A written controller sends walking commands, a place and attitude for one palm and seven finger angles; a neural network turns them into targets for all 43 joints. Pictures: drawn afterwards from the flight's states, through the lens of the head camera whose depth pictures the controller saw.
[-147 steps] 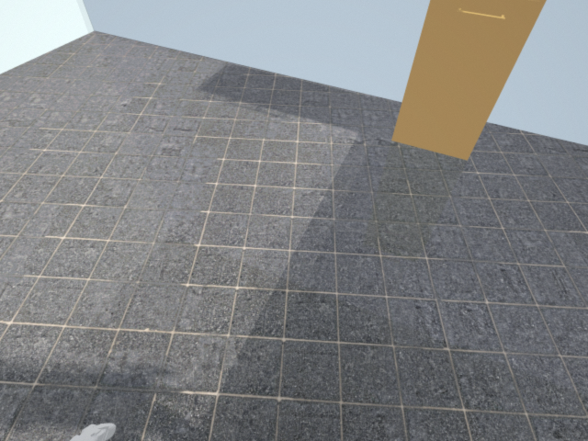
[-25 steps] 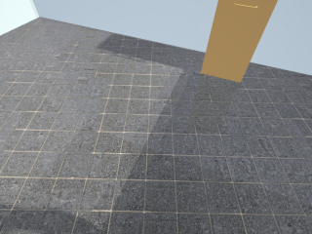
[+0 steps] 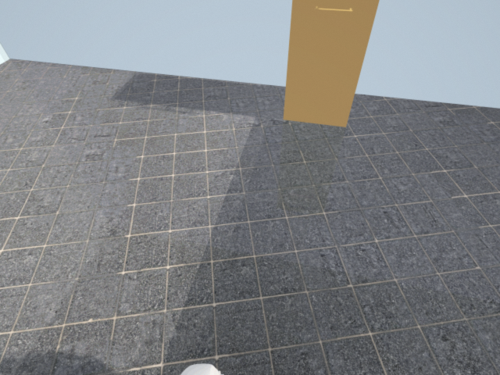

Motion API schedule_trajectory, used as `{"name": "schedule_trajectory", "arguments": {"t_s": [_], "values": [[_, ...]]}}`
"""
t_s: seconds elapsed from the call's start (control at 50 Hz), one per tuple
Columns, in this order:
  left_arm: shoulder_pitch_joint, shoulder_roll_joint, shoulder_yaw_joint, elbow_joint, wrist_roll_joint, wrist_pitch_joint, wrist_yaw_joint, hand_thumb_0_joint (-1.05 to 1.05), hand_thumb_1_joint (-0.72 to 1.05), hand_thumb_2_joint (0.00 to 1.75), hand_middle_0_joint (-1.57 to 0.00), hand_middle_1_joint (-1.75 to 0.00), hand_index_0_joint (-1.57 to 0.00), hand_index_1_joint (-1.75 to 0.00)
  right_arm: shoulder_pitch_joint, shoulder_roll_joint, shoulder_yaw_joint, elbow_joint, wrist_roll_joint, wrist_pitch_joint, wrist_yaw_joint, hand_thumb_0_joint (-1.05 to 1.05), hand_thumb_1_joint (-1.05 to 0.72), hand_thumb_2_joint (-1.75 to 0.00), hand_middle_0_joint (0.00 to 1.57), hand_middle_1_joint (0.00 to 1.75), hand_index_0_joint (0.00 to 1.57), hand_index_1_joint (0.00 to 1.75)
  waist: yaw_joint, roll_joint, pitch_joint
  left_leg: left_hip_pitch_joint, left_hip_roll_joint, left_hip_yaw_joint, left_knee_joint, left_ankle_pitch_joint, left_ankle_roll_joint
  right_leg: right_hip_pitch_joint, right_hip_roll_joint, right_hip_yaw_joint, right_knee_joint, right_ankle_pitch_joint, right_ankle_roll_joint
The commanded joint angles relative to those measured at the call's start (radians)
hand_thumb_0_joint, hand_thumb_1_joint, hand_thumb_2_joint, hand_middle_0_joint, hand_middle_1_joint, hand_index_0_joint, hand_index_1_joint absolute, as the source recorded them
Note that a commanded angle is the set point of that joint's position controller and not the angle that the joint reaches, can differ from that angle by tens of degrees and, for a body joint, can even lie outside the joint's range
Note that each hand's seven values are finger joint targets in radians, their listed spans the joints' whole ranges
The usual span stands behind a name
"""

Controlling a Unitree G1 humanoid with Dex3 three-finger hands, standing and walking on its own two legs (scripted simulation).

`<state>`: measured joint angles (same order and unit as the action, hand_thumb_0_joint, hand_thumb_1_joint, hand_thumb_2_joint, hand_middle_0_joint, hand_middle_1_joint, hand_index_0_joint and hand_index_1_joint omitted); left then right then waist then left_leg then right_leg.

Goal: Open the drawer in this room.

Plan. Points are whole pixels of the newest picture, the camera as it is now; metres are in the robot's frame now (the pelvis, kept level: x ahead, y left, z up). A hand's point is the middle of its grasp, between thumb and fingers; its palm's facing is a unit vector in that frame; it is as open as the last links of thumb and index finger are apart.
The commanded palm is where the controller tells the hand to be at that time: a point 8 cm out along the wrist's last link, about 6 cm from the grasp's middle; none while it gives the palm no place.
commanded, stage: turn or walk to find it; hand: left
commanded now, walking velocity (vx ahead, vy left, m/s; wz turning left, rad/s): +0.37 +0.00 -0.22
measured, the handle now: out of the picture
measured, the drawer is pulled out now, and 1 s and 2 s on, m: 0.00 0.00 0.00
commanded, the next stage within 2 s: stand and wait in 1.48 s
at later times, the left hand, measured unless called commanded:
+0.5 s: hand (142, 323) +0.24 +0.26 -0.18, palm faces -0.08 -0.98 -0.18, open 7.4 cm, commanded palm none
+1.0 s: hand (175, 265) +0.38 +0.22 -0.17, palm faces -0.01 -0.98 -0.22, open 7.1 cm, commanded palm none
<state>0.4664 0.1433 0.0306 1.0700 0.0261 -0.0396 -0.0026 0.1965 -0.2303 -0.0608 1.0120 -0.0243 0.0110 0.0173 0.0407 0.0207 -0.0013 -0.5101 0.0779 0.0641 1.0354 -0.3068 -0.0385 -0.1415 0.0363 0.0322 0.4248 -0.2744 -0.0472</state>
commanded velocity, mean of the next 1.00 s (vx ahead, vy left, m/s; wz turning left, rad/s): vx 0.30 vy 0.00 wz -0.05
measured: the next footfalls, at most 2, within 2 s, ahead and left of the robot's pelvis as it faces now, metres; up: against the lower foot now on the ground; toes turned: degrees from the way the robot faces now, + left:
left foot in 0.26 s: +0.21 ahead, +0.16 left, +0.00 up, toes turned +3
right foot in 0.70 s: +0.36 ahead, -0.07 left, +0.00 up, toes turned -12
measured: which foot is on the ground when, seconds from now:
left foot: up 0.00-0.24, down 0.26-0.72, up 0.74-1.00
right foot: down 0.00-0.26, up 0.28-0.68, down 0.70-1.00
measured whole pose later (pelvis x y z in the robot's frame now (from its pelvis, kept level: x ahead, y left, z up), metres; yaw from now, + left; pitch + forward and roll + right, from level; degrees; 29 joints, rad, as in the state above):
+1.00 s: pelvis +0.36 +0.03 +0.00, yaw -5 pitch +0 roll -1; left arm 0.31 0.18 0.05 1.08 0.03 -0.07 0.01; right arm 0.23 -0.19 -0.07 1.07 -0.03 -0.01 0.01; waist 0.01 0.03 0.01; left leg -0.48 0.14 0.09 0.83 -0.29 -0.03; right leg -0.13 -0.01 -0.14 0.38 -0.25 -0.03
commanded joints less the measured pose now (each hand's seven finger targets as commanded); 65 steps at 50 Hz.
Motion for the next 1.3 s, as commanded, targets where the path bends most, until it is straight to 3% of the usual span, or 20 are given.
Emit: {"name": "schedule_trajectory", "arguments": {"t_s": [0.0, 0.14, 0.2, 0.22, 0.24, 0.26, 0.3, 0.42, 0.54, 0.64, 0.66, 0.7, 0.78, 0.86, 1.02, 1.08, 1.12, 1.14, 1.2, 1.28], "values": [[0.047, 0.149, 0.029, -0.029, -0.003, -0.033, 0.016, 0.00, 0.90, 0.90, -0.20, -0.30, -0.20, -0.30, -0.082, -0.029, -0.006, -0.098, 0.001, -0.032, 0.006, 0.00, -0.90, -0.90, 0.20, 0.30, 0.20, 0.30, -0.017, -0.149, 0.114, -0.119, 0.023, -0.005, -0.072, 0.110, -0.009, -0.002, -0.228, 0.257, -0.271, 0.027, -0.122], [0.059, 0.166, 0.038, 0.010, 0.006, -0.029, 0.026, 0.00, 0.90, 0.90, -0.20, -0.30, -0.20, -0.30, -0.165, -0.011, -0.002, -0.126, 0.012, -0.058, 0.012, 0.00, -0.90, -0.90, 0.20, 0.30, 0.20, 0.30, 0.009, -0.167, 0.101, 0.015, 0.006, 0.015, -0.350, 0.043, 0.012, 0.048, -0.250, 0.231, -0.200, 0.131, -0.115], [-0.001, 0.156, 0.046, 0.004, -0.003, -0.024, 0.023, 0.00, 0.90, 0.90, -0.20, -0.30, -0.20, -0.30, 0.050, -0.049, -0.010, -0.048, 0.009, -0.077, -0.008, 0.00, -0.90, -0.90, 0.20, 0.30, 0.20, 0.30, -0.085, -0.084, 0.053, 0.370, -0.027, 0.030, -0.540, 0.108, 0.030, -0.089, -0.164, 0.146, 0.016, 0.205, -0.066], [0.028, 0.113, 0.044, 0.001, -0.009, -0.022, 0.015, 0.00, 0.90, 0.90, -0.20, -0.30, -0.20, -0.30, 0.186, -0.120, -0.027, -0.005, 0.001, -0.085, -0.023, 0.00, -0.90, -0.90, 0.20, 0.30, 0.20, 0.30, -0.126, 0.070, -0.040, 0.612, 0.089, -0.108, -0.591, 0.024, 0.068, -0.232, -0.099, 0.096, 0.247, 0.163, -0.040], [0.061, 0.057, 0.034, -0.016, -0.013, -0.019, 0.006, 0.00, 0.90, 0.90, -0.20, -0.30, -0.20, -0.30, 0.323, -0.231, -0.052, 0.023, -0.007, -0.085, -0.029, 0.00, -0.90, -0.90, 0.20, 0.30, 0.20, 0.30, -0.144, 0.333, -0.126, 0.731, 0.351, -0.459, -0.727, -0.110, 0.136, -0.410, 0.004, -0.049, 0.569, -0.233, 0.005], [0.022, 0.077, 0.038, -0.041, -0.002, -0.021, 0.010, 0.00, 0.90, 0.90, -0.20, -0.30, -0.20, -0.30, 0.313, -0.218, -0.043, 0.020, -0.006, -0.068, -0.027, 0.00, -0.90, -0.90, 0.20, 0.30, 0.20, 0.30, -0.136, 0.296, -0.085, 0.605, 0.402, -0.566, -0.853, -0.360, 0.169, -0.459, -0.009, -0.012, 0.721, -0.286, -0.005], [-0.102, 0.078, 0.043, -0.045, 0.004, -0.009, -0.001, 0.00, 0.90, 0.90, -0.20, -0.30, -0.20, -0.30, 0.175, -0.094, -0.020, 0.000, 0.000, -0.066, -0.033, 0.00, -0.90, -0.90, 0.20, 0.30, 0.20, 0.30, -0.098, 0.161, 0.111, 0.351, 0.337, -0.458, -0.912, -0.427, 0.162, -0.524, -0.098, -0.007, 0.851, -0.115, -0.004], [-0.113, 0.034, 0.041, -0.046, 0.014, 0.018, -0.016, 0.00, 0.90, 0.90, -0.20, -0.30, -0.20, -0.30, 0.179, 0.000, 0.008, 0.035, 0.006, -0.105, -0.045, 0.00, -0.90, -0.90, 0.20, 0.30, 0.20, 0.30, -0.026, 0.070, 0.075, 0.327, 0.203, -0.107, -0.857, 0.253, 0.182, -0.453, -0.151, -0.053, 0.675, 0.042, 0.058], [-0.287, 0.043, 0.016, -0.100, 0.001, 0.019, 0.001, 0.00, 0.90, 0.90, -0.20, -0.30, -0.20, -0.30, 0.248, -0.020, 0.012, 0.083, 0.003, -0.084, -0.046, 0.00, -0.90, -0.90, 0.20, 0.30, 0.20, 0.30, -0.057, 0.106, 0.067, 0.377, 0.158, -0.059, -0.738, 0.691, 0.181, -0.323, -0.112, -0.132, 0.322, 0.063, 0.076], [-0.255, 0.072, 0.021, -0.086, 0.003, 0.004, 0.001, 0.00, 0.90, 0.90, -0.20, -0.30, -0.20, -0.30, 0.271, -0.030, 0.004, 0.110, 0.001, -0.064, -0.043, 0.00, -0.90, -0.90, 0.20, 0.30, 0.20, 0.30, -0.028, 0.086, 0.026, 0.362, 0.149, -0.061, -0.614, 0.435, 0.145, -0.095, -0.071, -0.179, 0.085, 0.107, 0.048], [-0.175, 0.107, 0.032, -0.060, 0.005, -0.006, 0.003, 0.00, 0.90, 0.90, -0.20, -0.30, -0.20, -0.30, 0.275, -0.014, 0.007, 0.115, 0.006, -0.067, -0.040, 0.00, -0.90, -0.90, 0.20, 0.30, 0.20, 0.30, 0.010, 0.025, -0.006, 0.289, 0.118, -0.031, -0.497, 0.381, 0.116, 0.065, -0.102, -0.137, 0.039, 0.147, 0.027], [0.037, 0.272, 0.068, -0.006, -0.002, -0.021, 0.015, 0.00, 0.90, 0.90, -0.20, -0.30, -0.20, -0.30, 0.288, 0.040, 0.019, 0.066, 0.014, -0.073, -0.031, 0.00, -0.90, -0.90, 0.20, 0.30, 0.20, 0.30, 0.060, -0.289, -0.125, -0.084, -0.053, 0.077, -0.005, -0.279, 0.044, 0.387, -0.495, 0.369, -0.106, 0.223, -0.162], [-0.135, 0.135, 0.041, -0.035, -0.009, -0.026, 0.024, 0.00, 0.90, 0.90, -0.20, -0.30, -0.20, -0.30, 0.143, 0.035, 0.006, 0.052, 0.000, -0.055, -0.020, 0.00, -0.90, -0.90, 0.20, 0.30, 0.20, 0.30, -0.007, -0.062, 0.056, -0.104, 0.070, -0.043, 0.133, -0.055, 0.041, 0.051, -0.383, 0.183, -0.213, 0.081, -0.129], [-0.129, 0.095, 0.038, -0.035, 0.001, -0.042, 0.024, 0.00, 0.90, 0.90, -0.20, -0.30, -0.20, -0.30, 0.169, 0.078, 0.001, 0.048, -0.006, -0.034, -0.008, 0.00, -0.90, -0.90, 0.20, 0.30, 0.20, 0.30, -0.051, -0.126, 0.053, -0.018, 0.072, 0.012, -0.046, 0.004, 0.007, -0.048, -0.305, 0.032, -0.225, 0.193, -0.115], [-0.096, 0.177, 0.044, 0.004, 0.002, -0.032, 0.006, 0.00, 0.90, 0.90, -0.20, -0.30, -0.20, -0.30, -0.030, 0.010, 0.004, -0.039, 0.003, -0.055, 0.014, 0.00, -0.90, -0.90, 0.20, 0.30, 0.20, 0.30, -0.027, -0.167, 0.110, 0.109, 0.035, 0.076, -0.378, 0.052, 0.014, -0.063, -0.290, 0.057, -0.217, 0.029, -0.103], [-0.116, 0.173, 0.048, 0.007, -0.004, -0.021, 0.004, 0.00, 0.90, 0.90, -0.20, -0.30, -0.20, -0.30, 0.094, -0.038, -0.005, 0.001, 0.002, -0.070, 0.001, 0.00, -0.90, -0.90, 0.20, 0.30, 0.20, 0.30, -0.099, -0.058, 0.083, 0.396, 0.006, 0.112, -0.533, 0.081, 0.016, -0.174, -0.228, 0.003, -0.055, 0.035, -0.061], [-0.088, 0.076, 0.031, -0.026, -0.014, -0.019, -0.011, 0.00, 0.90, 0.90, -0.20, -0.30, -0.20, -0.30, 0.331, -0.224, -0.047, 0.059, -0.017, -0.081, -0.020, 0.00, -0.90, -0.90, 0.20, 0.30, 0.20, 0.30, -0.176, 0.367, -0.048, 0.692, 0.362, -0.352, -0.773, -0.144, 0.131, -0.449, -0.048, -0.168, 0.499, -0.221, 0.023], [-0.147, 0.117, 0.034, -0.051, -0.003, -0.015, -0.004, 0.00, 0.90, 0.90, -0.20, -0.30, -0.20, -0.30, 0.348, -0.225, -0.043, 0.059, -0.010, -0.068, -0.025, 0.00, -0.90, -0.90, 0.20, 0.30, 0.20, 0.30, -0.187, 0.341, -0.034, 0.615, 0.412, -0.451, -0.853, -0.281, 0.165, -0.488, -0.060, -0.077, 0.680, -0.297, 0.012], [-0.182, 0.088, 0.040, -0.029, 0.005, -0.008, -0.022, 0.00, 0.90, 0.90, -0.20, -0.30, -0.20, -0.30, 0.164, -0.089, -0.006, 0.017, -0.005, -0.080, -0.032, 0.00, -0.90, -0.90, 0.20, 0.30, 0.20, 0.30, -0.098, 0.105, 0.114, 0.385, 0.335, -0.245, -0.882, -0.190, 0.150, -0.508, -0.156, -0.040, 0.781, -0.094, 0.016], [-0.117, 0.047, 0.040, -0.011, 0.008, 0.020, -0.021, 0.00, 0.90, 0.90, -0.20, -0.30, -0.20, -0.30, 0.152, -0.033, 0.005, 0.031, 0.003, -0.098, -0.039, 0.00, -0.90, -0.90, 0.20, 0.30, 0.20, 0.30, -0.038, 0.106, 0.098, 0.335, 0.244, -0.033, -0.887, 0.080, 0.133, -0.446, -0.166, -0.068, 0.715, 0.036, 0.051]]}}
